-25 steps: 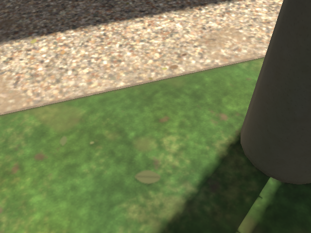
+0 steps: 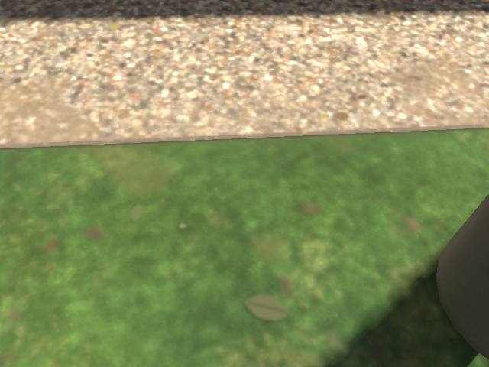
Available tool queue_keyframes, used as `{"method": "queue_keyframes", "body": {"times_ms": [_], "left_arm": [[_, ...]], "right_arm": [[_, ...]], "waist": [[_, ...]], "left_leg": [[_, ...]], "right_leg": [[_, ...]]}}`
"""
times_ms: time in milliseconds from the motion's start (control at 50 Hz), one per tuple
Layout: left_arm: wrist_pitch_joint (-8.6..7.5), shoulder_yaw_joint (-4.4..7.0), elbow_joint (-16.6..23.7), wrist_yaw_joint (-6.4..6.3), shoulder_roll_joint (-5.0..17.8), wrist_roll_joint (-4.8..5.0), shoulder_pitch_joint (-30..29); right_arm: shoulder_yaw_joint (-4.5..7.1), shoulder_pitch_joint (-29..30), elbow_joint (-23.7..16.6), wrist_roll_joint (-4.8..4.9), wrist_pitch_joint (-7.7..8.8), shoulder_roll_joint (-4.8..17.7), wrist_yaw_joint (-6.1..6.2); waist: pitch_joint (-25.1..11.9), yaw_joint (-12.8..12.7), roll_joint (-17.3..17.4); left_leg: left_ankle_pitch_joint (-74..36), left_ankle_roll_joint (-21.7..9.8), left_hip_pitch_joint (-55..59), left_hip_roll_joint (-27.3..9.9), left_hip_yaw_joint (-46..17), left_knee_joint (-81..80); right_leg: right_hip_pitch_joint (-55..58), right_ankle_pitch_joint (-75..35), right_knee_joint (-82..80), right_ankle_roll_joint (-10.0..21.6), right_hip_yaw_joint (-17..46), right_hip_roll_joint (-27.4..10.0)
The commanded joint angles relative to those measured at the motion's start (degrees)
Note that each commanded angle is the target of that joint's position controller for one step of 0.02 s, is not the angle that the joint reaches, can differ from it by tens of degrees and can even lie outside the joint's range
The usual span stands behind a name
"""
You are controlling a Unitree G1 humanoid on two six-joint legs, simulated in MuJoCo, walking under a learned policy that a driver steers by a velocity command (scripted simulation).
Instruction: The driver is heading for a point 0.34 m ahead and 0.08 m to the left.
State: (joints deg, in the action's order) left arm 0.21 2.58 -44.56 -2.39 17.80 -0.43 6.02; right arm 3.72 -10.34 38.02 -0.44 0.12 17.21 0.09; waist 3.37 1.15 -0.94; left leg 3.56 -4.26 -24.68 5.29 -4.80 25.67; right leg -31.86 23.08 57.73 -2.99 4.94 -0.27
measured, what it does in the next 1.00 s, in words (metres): walks ahead, turning left: right foot, then left foot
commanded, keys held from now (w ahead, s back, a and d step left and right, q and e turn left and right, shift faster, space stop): q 0.44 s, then w+q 0.36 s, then w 0.10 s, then no key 0.10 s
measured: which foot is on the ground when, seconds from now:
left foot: down 0.00-0.24, up 0.26-0.68, down 0.70-1.00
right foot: up 0.00-0.22, down 0.24-0.68, up 0.70-1.00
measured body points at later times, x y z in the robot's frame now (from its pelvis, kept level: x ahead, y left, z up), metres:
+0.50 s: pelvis +0.03 -0.05 +0.01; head +0.07 -0.07 +0.46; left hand +0.07 +0.25 -0.08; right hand +0.25 -0.29 -0.10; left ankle -0.02 +0.08 -0.66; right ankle +0.07 -0.17 -0.73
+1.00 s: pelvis +0.13 +0.05 +0.01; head +0.14 +0.09 +0.46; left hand +0.17 +0.38 -0.09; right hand +0.31 -0.17 -0.09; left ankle -0.02 +0.07 -0.73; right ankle +0.36 +0.02 -0.69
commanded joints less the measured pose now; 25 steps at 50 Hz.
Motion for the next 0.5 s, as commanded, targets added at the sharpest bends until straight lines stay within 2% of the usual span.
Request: {"method": "queue_keyframes", "body": {"times_ms": [20,80,160,180,220,240,260,280,300,320,340,360,400,440,460,500], "left_arm": [[0.01,1.48,1.9,-0.60,4.6,-0.07,5.1],[-0.20,1.64,2.6,-0.40,4.4,0.22,3.3],[-1.50,1.90,3.1,0.39,4.6,0.78,2.9],[-1.83,2.03,3.0,0.67,4.7,0.96,3.6],[-2.33,2.60,1.9,1.22,5.2,1.07,7.5],[-2.26,3.50,1.7,1.12,8.2,0.31,9.1],[-1.56,4.69,2.3,0.80,13.8,-1.32,7.3],[-1.58,4.39,3.5,0.92,11.7,-2.88,5.7],[-1.68,3.51,5.3,0.52,8.7,-2.37,2.0],[-1.61,3.05,6.0,0.27,6.6,-1.32,-0.5],[-1.47,2.71,6.3,0.05,5.6,-0.35,-1.1],[-1.26,2.38,6.4,-0.12,5.1,0.07,-0.8],[-0.58,2.40,6.3,-0.40,5.4,-0.31,1.0],[0.03,2.86,5.9,-0.69,6.4,-0.53,3.8],[0.24,3.28,5.7,-0.73,7.3,-0.37,5.6],[0.23,4.00,5.6,-0.50,9.1,0.27,6.4]], "right_arm": [[2.91,1.0,-4.9,0.39,0.05,9.7,1.41],[3.02,1.3,-5.4,0.41,-0.81,9.7,1.91],[3.13,0.5,-5.8,0.46,-1.82,9.3,1.94],[3.14,0.6,-5.9,0.63,-2.07,9.2,1.94],[3.02,1.4,-6.2,1.49,-2.67,8.7,2.13],[2.52,-0.1,-6.3,1.65,-2.76,7.0,2.17],[2.15,-0.8,-7.9,1.72,-2.48,4.8,1.93],[3.43,-0.3,-8.1,0.75,-1.60,9.0,1.63],[4.43,-2.0,-6.7,0.78,-1.57,11.4,1.33],[4.57,-3.7,-4.8,1.08,-2.15,10.8,1.40],[4.28,-4.6,-3.9,0.92,-2.85,9.2,1.69],[3.83,-4.7,-3.8,1.00,-3.37,7.7,1.63],[3.16,-2.0,-5.3,1.74,-3.58,6.1,1.40],[2.63,1.8,-7.2,2.00,-3.36,5.2,1.23],[2.38,2.8,-7.9,1.90,-3.29,5.0,0.96],[1.82,4.3,-9.1,1.74,-3.10,4.4,0.21]], "waist": [[-12.1,-1.6,7.7],[-10.9,-0.8,9.1],[-10.3,0.0,10.6],[-10.1,-0.3,10.9],[-9.8,-2.7,10.3],[-10.3,-2.4,6.0],[-7.5,0.4,-10.9],[-7.0,-0.8,-14.8],[-6.9,0.6,-9.8],[-6.2,1.4,-6.8],[-5.8,1.1,-6.1],[-4.9,0.5,-6.1],[-4.0,-1.0,-7.2],[-4.5,-3.5,-8.8],[-5.9,-4.6,-9.1],[-6.0,-5.9,-10.1]], "left_leg": [[2.5,-9.0,8.2,-13.4,-16.9,-8.4],[11.4,-7.8,7.0,-12.3,-19.2,-8.9],[10.8,-7.2,9.4,-12.3,-23.5,-7.6],[9.5,-6.9,10.0,-12.1,-24.5,-7.0],[8.8,-4.6,8.1,-9.7,-24.1,-4.3],[15.5,-1.8,3.1,-6.4,-20.8,0.9],[26.8,1.8,-8.7,3.0,-8.1,13.5],[31.5,4.6,-11.5,2.6,-4.6,28.1],[27.9,5.6,-10.7,0.3,-5.3,35.8],[24.5,6.5,-10.4,-0.1,-4.2,38.9],[21.7,7.5,-11.6,-0.4,-3.5,42.6],[20.5,8.4,-12.4,-0.7,-2.9,45.6],[18.1,9.5,-13.1,-1.9,0.4,43.1],[17.5,10.5,-14.5,-3.8,1.7,36.9],[17.4,10.6,-14.1,-4.9,2.5,33.9],[18.2,9.9,-11.0,-6.6,4.4,27.8]], "right_leg": [[3.2,-3.4,-4.8,-1.3,0.5,0.5],[4.5,-5.0,-9.7,-1.5,1.0,1.2],[7.8,-3.6,-17.9,-0.4,1.2,2.2],[9.4,-3.9,-21.2,0.2,1.0,2.5],[17.2,-10.6,-33.6,2.0,-0.4,2.0],[23.5,-12.4,-37.6,4.6,4.4,-5.2],[25.9,-18.7,-40.7,12.0,18.2,-17.4],[21.7,-25.3,-42.3,18.3,25.3,-23.7],[21.0,-27.2,-40.8,17.5,20.2,-22.0],[20.8,-27.0,-39.6,14.5,13.8,-17.8],[22.3,-26.6,-38.7,12.8,10.2,-15.4],[22.4,-29.0,-38.5,13.0,7.6,-14.7],[23.9,-29.6,-39.1,13.6,3.2,-12.9],[28.9,-30.4,-39.0,14.6,2.5,-14.0],[30.9,-24.6,-40.0,14.9,2.7,-15.0],[30.1,-10.5,-42.8,14.8,3.1,-16.1]]}}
